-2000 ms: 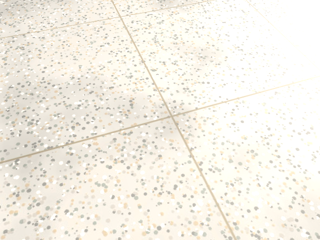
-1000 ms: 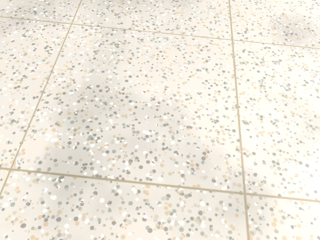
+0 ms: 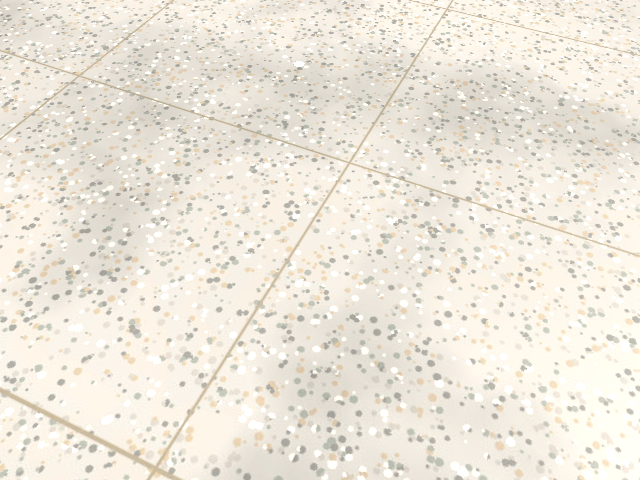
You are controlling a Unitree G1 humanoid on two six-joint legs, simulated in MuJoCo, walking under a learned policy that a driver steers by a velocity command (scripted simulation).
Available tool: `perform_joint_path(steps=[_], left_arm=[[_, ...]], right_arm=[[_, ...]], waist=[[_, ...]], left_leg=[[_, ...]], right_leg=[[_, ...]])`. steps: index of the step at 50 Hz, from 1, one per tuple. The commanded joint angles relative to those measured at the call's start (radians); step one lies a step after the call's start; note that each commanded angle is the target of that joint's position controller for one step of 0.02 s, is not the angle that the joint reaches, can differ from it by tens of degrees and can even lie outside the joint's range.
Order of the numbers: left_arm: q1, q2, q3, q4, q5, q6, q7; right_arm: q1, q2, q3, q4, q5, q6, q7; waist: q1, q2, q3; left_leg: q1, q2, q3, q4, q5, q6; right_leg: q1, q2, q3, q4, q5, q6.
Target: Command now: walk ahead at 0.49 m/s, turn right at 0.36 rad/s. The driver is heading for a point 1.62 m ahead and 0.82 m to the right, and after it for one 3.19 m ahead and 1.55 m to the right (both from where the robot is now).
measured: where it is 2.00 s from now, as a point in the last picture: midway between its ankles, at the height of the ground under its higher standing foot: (523, 287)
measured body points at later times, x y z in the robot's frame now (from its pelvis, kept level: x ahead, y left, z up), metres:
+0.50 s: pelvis +0.28 -0.07 +0.00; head +0.32 -0.09 +0.45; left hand +0.44 +0.17 -0.11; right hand +0.39 -0.38 -0.09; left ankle +0.38 +0.09 -0.67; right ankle +0.28 -0.14 -0.74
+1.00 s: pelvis +0.57 -0.11 +0.00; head +0.59 -0.12 +0.45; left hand +0.85 +0.03 -0.10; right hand +0.46 -0.38 -0.11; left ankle +0.61 -0.01 -0.74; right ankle +0.52 -0.26 -0.66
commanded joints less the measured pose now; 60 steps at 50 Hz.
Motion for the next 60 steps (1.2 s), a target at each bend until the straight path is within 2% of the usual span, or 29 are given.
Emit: perform_joint_path(steps=[1, 5, 9, 11, 12, 13, 14, 15, 16, 17, 18, 19, 20, 23, 28, 33, 35, 37, 38, 39, 40, 41, 42, 43, 45, 50, 55, 58, 60], left_arm=[[0.013, 0.021, 0.003, -0.053, 0.006, -0.004, -0.008], [-0.135, -0.007, -0.016, -0.107, 0.012, -0.011, -0.038], [-0.210, 0.010, -0.014, -0.171, 0.011, -0.011, -0.065], [-0.169, 0.042, 0.003, -0.186, 0.010, -0.005, -0.070], [-0.090, 0.072, 0.019, -0.177, 0.007, -0.001, -0.068], [0.054, 0.118, 0.046, -0.147, 0.005, 0.001, -0.060], [0.210, 0.195, 0.080, -0.114, 0.006, 0.012, -0.040], [0.190, 0.298, 0.095, -0.118, 0.000, 0.007, -0.030], [0.220, 0.231, 0.072, -0.150, 0.010, -0.009, -0.035], [0.189, 0.172, 0.058, -0.145, 0.018, -0.021, -0.037], [0.128, 0.144, 0.049, -0.151, 0.012, -0.027, -0.036], [0.058, 0.114, 0.040, -0.164, 0.013, -0.028, -0.034], [0.018, 0.087, 0.030, -0.184, 0.025, -0.030, -0.029], [0.008, 0.101, 0.032, -0.189, 0.022, -0.033, -0.016], [0.067, 0.137, 0.041, -0.167, 0.011, -0.017, 0.011], [0.134, 0.131, 0.042, -0.141, 0.003, -0.002, 0.014], [0.122, 0.130, 0.044, -0.144, 0.007, 0.003, 0.017], [0.096, 0.083, 0.029, -0.159, 0.012, 0.004, 0.015], [0.104, 0.020, 0.006, -0.178, 0.027, 0.001, 0.012], [0.248, -0.024, -0.010, -0.208, -0.004, -0.008, 0.012], [0.238, 0.088, 0.007, -0.179, -0.017, -0.007, 0.017], [0.125, 0.141, 0.023, -0.189, -0.007, -0.001, 0.016], [0.070, 0.133, 0.024, -0.200, 0.007, 0.003, 0.018], [0.034, 0.120, 0.027, -0.214, 0.016, 0.002, 0.014], [0.045, 0.082, 0.024, -0.221, 0.003, 0.009, 0.001], [-0.019, 0.033, 0.006, -0.254, 0.009, 0.021, -0.007], [-0.160, 0.008, -0.008, -0.282, 0.008, 0.005, -0.037], [-0.225, 0.012, -0.008, -0.312, 0.003, 0.004, -0.056], [-0.222, 0.027, 0.000, -0.325, 0.009, 0.004, -0.061]], right_arm=[[-0.079, -0.118, -0.028, -0.052, -0.003, -0.027, -0.014], [-0.028, -0.160, -0.039, -0.016, 0.010, -0.017, -0.027], [0.008, -0.193, -0.051, 0.014, 0.029, 0.017, -0.033], [-0.005, -0.226, -0.058, 0.011, 0.033, 0.035, -0.041], [-0.013, -0.239, -0.060, 0.009, 0.036, 0.044, -0.045], [-0.033, -0.243, -0.058, 0.005, 0.041, 0.050, -0.048], [-0.027, -0.218, -0.045, -0.007, 0.032, 0.042, -0.052], [0.075, -0.056, 0.003, -0.058, -0.006, 0.017, -0.036], [-0.004, -0.121, 0.003, -0.071, 0.027, -0.027, -0.020], [-0.106, -0.170, -0.010, -0.102, 0.063, -0.048, -0.010], [-0.131, -0.161, -0.003, -0.110, 0.055, -0.059, -0.013], [-0.137, -0.161, -0.007, -0.101, 0.028, -0.060, -0.021], [-0.119, -0.173, -0.015, -0.095, 0.016, -0.050, -0.023], [-0.100, -0.146, -0.012, -0.093, 0.001, -0.015, -0.023], [-0.283, -0.091, 0.016, -0.135, 0.002, -0.008, -0.017], [-0.365, -0.136, 0.001, -0.162, 0.023, -0.026, 0.002], [-0.329, -0.161, -0.012, -0.155, 0.027, -0.038, 0.005], [-0.170, -0.197, -0.037, -0.119, 0.018, -0.049, -0.003], [-0.018, -0.252, -0.052, -0.107, 0.002, -0.051, -0.012], [0.062, -0.329, -0.069, -0.069, -0.008, -0.037, -0.007], [0.039, -0.234, -0.052, -0.081, 0.017, -0.032, -0.002], [-0.003, -0.171, -0.035, -0.091, 0.020, -0.025, -0.007], [-0.049, -0.153, -0.025, -0.095, 0.011, -0.017, -0.009], [-0.075, -0.132, -0.017, -0.086, 0.007, -0.013, -0.011], [-0.086, -0.115, -0.011, -0.071, 0.003, -0.017, -0.015], [-0.067, -0.171, -0.029, -0.022, 0.010, -0.023, -0.017], [-0.040, -0.205, -0.030, 0.014, 0.018, -0.006, -0.024], [-0.002, -0.233, -0.037, 0.038, 0.032, 0.009, -0.023], [0.013, -0.253, -0.041, 0.051, 0.043, 0.020, -0.023]], waist=[[0.033, 0.106, 0.038], [-0.026, 0.072, 0.087], [-0.038, 0.079, 0.091], [0.001, 0.122, 0.023], [0.049, 0.140, -0.032], [0.133, 0.134, -0.107], [0.205, 0.062, -0.195], [0.073, -0.217, -0.263], [0.137, -0.114, -0.421], [0.155, -0.058, -0.290], [0.111, 0.026, -0.185], [0.065, 0.069, -0.122], [0.031, 0.056, -0.102], [-0.001, 0.041, -0.069], [0.065, -0.013, -0.025], [0.094, -0.046, -0.030], [0.066, -0.077, -0.033], [-0.022, -0.078, -0.110], [-0.081, 0.036, -0.248], [-0.012, 0.383, -0.347], [-0.038, 0.283, -0.278], [-0.067, 0.190, -0.156], [-0.053, 0.125, -0.092], [-0.038, 0.121, -0.041], [-0.008, 0.164, -0.021], [-0.007, 0.125, -0.002], [-0.058, 0.109, 0.032], [-0.070, 0.111, 0.057], [-0.044, 0.123, 0.042]], left_leg=[[-0.046, 0.257, -0.071, -0.181, 0.292, 0.129], [0.027, 0.284, 0.000, -0.195, 0.308, 0.114], [0.200, 0.327, 0.038, -0.099, 0.491, 0.091], [0.240, 0.323, 0.063, 0.036, 0.838, 0.068], [0.239, 0.313, 0.073, 0.163, 0.977, 0.056], [0.168, 0.283, 0.091, 0.361, 0.986, 0.030], [-0.049, 0.238, 0.090, 0.650, 0.731, -0.015], [-0.514, 0.018, 0.014, 1.032, -0.291, -0.088], [-0.633, -0.020, -0.241, 1.156, -0.389, -0.073], [-0.712, 0.036, -0.265, 1.132, -0.298, -0.048], [-0.693, 0.083, -0.257, 1.036, -0.210, -0.032], [-0.635, 0.115, -0.249, 0.943, -0.166, -0.036], [-0.561, 0.136, -0.255, 0.897, -0.135, -0.042], [-0.500, 0.141, -0.225, 0.768, -0.094, -0.086], [-0.422, 0.074, -0.189, 0.381, 0.232, -0.128], [-0.369, 0.032, -0.225, 0.208, 0.245, -0.106], [-0.323, 0.030, -0.229, 0.184, 0.161, -0.077], [-0.081, 0.061, -0.228, 0.135, 0.150, -0.019], [0.173, 0.237, -0.400, 0.145, 0.075, 0.047], [0.455, 0.452, -0.886, 0.043, -0.153, 0.220], [0.418, 0.460, -0.960, -0.004, -0.385, 0.210], [0.305, 0.412, -0.787, -0.013, -0.347, 0.161], [0.190, 0.367, -0.650, -0.022, -0.204, 0.133], [0.105, 0.327, -0.554, -0.041, -0.089, 0.124], [0.023, 0.282, -0.421, -0.085, 0.024, 0.111], [0.029, 0.300, -0.250, -0.139, 0.230, 0.145], [0.061, 0.270, -0.080, -0.137, 0.300, 0.102], [0.134, 0.299, -0.039, -0.114, 0.358, 0.085], [0.171, 0.315, -0.016, -0.045, 0.591, 0.076]], right_leg=[[-0.012, -0.015, 0.040, -0.140, 0.176, 0.001], [-0.006, 0.002, -0.045, -0.356, 0.272, -0.026], [-0.047, 0.029, -0.104, -0.448, 0.142, -0.075], [0.067, 0.098, -0.172, -0.446, 0.034, -0.113], [0.176, 0.141, -0.198, -0.441, -0.018, -0.138], [0.386, 0.184, -0.202, -0.495, 0.011, -0.173], [0.689, 0.130, -0.061, -0.535, 0.045, -0.221], [1.015, -0.134, 0.510, -0.616, -0.090, -0.408], [1.108, -0.215, 0.797, -0.770, -0.196, -0.468], [1.033, -0.191, 0.658, -0.800, -0.150, -0.405], [0.882, -0.146, 0.528, -0.796, -0.062, -0.365], [0.739, -0.109, 0.435, -0.801, 0.049, -0.337], [0.644, -0.081, 0.373, -0.822, 0.142, -0.330], [0.502, -0.048, 0.283, -0.860, 0.273, -0.333], [0.393, 0.050, 0.166, -0.846, 0.176, -0.252], [0.493, 0.008, 0.293, -0.755, 0.041, -0.220], [0.532, -0.012, 0.351, -0.696, 0.047, -0.205], [0.491, 0.049, 0.319, -0.533, 0.108, -0.155], [0.370, 0.113, 0.230, -0.251, -0.031, -0.115], [0.015, 0.237, 0.106, 0.061, -0.445, -0.049], [-0.112, 0.149, 0.125, 0.193, -0.404, -0.033], [-0.137, 0.116, 0.104, 0.223, -0.308, -0.026], [-0.104, 0.084, 0.075, 0.207, -0.238, -0.021], [-0.086, 0.059, 0.074, 0.163, -0.191, -0.019], [-0.022, 0.023, 0.054, 0.109, -0.149, -0.020], [-0.077, -0.001, 0.026, -0.051, -0.036, 0.005], [-0.009, 0.020, -0.054, -0.328, 0.182, -0.014], [0.009, 0.037, -0.094, -0.422, 0.146, -0.043], [0.086, 0.081, -0.127, -0.464, 0.048, -0.082]])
